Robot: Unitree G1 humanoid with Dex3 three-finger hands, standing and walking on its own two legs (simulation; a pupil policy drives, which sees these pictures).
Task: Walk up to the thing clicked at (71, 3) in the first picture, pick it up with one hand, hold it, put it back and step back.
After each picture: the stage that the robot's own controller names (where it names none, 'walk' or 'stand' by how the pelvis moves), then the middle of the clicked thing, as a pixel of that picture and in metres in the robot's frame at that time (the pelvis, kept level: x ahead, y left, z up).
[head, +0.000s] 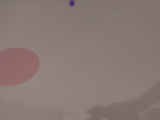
stand; (71, 1) +2.08 +0.15 -0.72
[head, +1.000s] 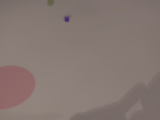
walk; (66, 17) +1.95 +0.17 -0.71
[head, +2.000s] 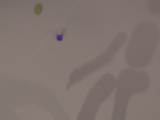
walk; (59, 35) +1.29 +0.18 -0.72
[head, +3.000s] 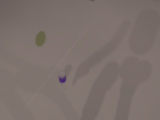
walk; (62, 76) +0.80 +0.17 -0.72
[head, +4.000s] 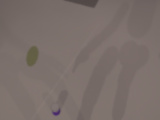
walk; (55, 109) +0.46 +0.19 -0.72
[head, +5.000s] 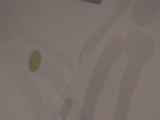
stand; out of the picture +0.33 +0.20 -0.70
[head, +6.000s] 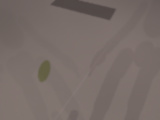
stand; out of the picture +0.32 +0.18 -0.73
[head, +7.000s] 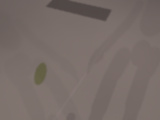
stand; out of the picture +0.31 +0.20 -0.73
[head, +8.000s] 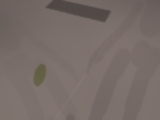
stand; out of the picture +0.30 +0.20 -0.73
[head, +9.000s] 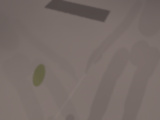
stand; out of the picture +0.30 +0.20 -0.73
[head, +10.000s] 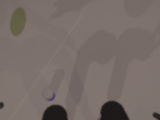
go down; (49, 94) +0.35 +0.18 -0.54
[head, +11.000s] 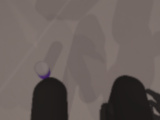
go down; (43, 70) +0.40 +0.19 -0.33
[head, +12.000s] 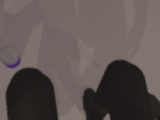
close in; (10, 57) +0.40 +0.22 -0.26
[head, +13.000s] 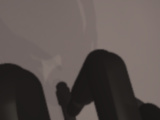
close; out of the picture +0.40 +0.23 -0.23
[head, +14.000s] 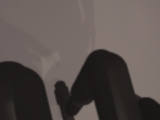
lift; out of the picture +0.38 +0.23 -0.23
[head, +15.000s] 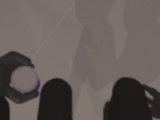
lift; (27, 81) +0.29 +0.20 -0.05
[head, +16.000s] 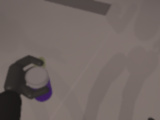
hold; (40, 85) +0.31 +0.16 +0.04
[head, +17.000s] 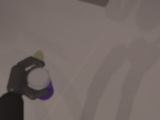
hold; (41, 85) +0.31 +0.16 +0.01
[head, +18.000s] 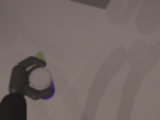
hold; (43, 84) +0.31 +0.15 +0.02
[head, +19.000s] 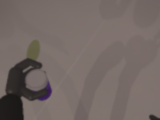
crouch; (39, 85) +0.32 +0.16 -0.03
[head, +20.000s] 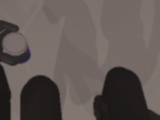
lower; (18, 49) +0.42 +0.19 -0.09
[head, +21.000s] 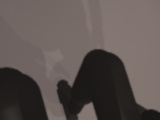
lower; out of the picture +0.40 +0.23 -0.22
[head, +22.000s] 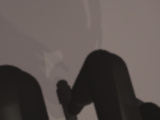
lower; out of the picture +0.38 +0.25 -0.22
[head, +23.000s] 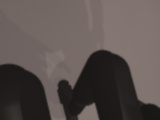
lower; out of the picture +0.37 +0.25 -0.23
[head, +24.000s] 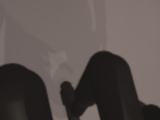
lower; out of the picture +0.37 +0.25 -0.22
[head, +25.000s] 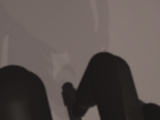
open; out of the picture +0.36 +0.21 -0.23
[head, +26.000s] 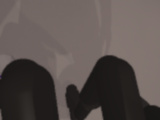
stand; (1, 66) +0.34 +0.18 -0.24
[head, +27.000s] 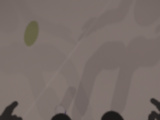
stand; (60, 111) +0.29 +0.14 -0.57
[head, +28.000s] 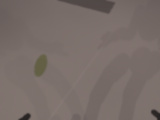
stand; out of the picture +0.27 +0.14 -0.66
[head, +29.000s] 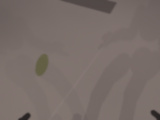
stand; out of the picture +0.27 +0.13 -0.67
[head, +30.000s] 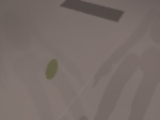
stand; out of the picture +0.30 +0.12 -0.72
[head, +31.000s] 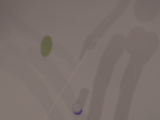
walk; (77, 109) +0.38 +0.07 -0.70
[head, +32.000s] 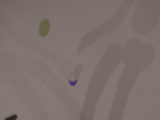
walk; (72, 79) +0.62 +0.08 -0.70
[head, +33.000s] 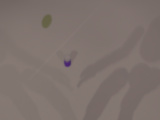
stand; (67, 60) +0.93 +0.13 -0.71
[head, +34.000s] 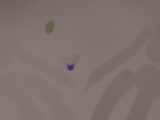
stand; (70, 64) +0.94 +0.14 -0.72
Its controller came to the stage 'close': yes
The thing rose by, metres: 0.72
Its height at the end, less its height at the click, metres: +0.00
